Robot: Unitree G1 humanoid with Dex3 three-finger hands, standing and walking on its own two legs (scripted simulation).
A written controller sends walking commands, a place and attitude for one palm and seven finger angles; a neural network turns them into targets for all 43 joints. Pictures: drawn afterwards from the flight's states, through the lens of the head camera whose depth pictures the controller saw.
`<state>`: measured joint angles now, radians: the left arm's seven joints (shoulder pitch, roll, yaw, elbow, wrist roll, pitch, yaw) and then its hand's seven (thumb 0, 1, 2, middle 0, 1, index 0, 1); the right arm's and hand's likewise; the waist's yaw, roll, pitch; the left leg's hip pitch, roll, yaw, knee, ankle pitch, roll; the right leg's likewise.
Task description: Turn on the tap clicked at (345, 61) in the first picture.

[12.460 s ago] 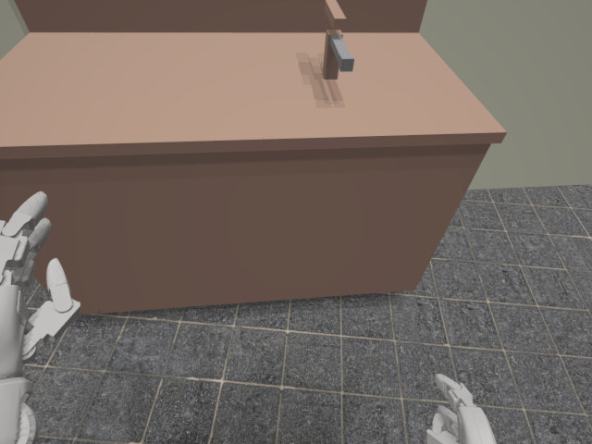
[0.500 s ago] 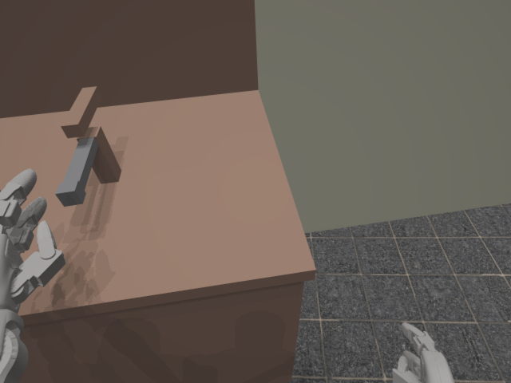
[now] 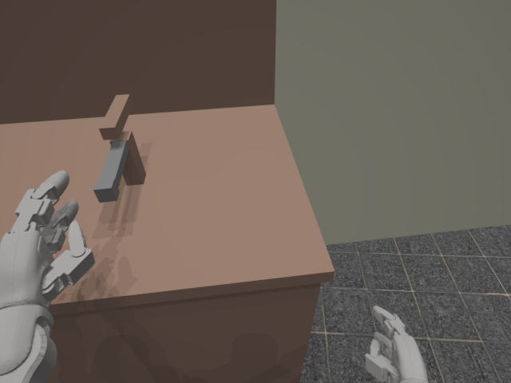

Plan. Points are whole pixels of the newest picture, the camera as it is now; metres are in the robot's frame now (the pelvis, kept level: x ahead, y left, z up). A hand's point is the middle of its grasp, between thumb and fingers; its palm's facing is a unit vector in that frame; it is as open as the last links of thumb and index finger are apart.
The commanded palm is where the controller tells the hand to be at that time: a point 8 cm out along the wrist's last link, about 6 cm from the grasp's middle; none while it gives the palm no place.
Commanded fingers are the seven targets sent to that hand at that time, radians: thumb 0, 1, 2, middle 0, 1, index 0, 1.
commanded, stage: turn the palm inward beside the body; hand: left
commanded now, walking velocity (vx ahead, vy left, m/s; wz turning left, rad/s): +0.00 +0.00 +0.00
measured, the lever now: (106, 190) +0.34 +0.31 +0.15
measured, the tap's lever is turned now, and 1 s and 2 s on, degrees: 2 2 2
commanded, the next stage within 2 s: reach beside the lever's end, fingers flat in 0.74 s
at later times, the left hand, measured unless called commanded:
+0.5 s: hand (103, 260) +0.18 +0.21 +0.20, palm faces +0.46 -0.87 -0.15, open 7.5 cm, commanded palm +0.12 +0.25 +0.20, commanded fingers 0.00 0.90 0.90 -0.20 -0.30 -0.20 -0.30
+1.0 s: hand (112, 253) +0.20 +0.21 +0.18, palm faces +0.46 -0.87 -0.15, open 7.4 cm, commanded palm +0.15 +0.25 +0.20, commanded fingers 0.00 0.90 0.90 -0.20 -0.30 -0.20 -0.30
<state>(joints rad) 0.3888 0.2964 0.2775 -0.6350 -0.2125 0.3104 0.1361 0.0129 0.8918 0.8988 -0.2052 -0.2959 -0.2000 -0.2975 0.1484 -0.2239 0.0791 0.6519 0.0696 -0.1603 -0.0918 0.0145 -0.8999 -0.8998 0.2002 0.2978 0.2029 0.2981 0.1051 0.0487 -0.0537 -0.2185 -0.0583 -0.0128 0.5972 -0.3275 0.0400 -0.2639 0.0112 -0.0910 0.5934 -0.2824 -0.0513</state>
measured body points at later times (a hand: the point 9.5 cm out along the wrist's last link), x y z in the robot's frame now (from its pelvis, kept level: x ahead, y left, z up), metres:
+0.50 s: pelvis +0.00 -0.03 +0.00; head -0.05 -0.06 +0.45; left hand +0.15 +0.25 +0.21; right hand +0.22 -0.23 -0.06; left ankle +0.00 +0.09 -0.73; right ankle +0.03 -0.09 -0.73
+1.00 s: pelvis +0.02 -0.03 +0.00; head -0.02 -0.06 +0.45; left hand +0.17 +0.25 +0.19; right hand +0.24 -0.24 -0.07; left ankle +0.00 +0.09 -0.73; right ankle +0.03 -0.09 -0.73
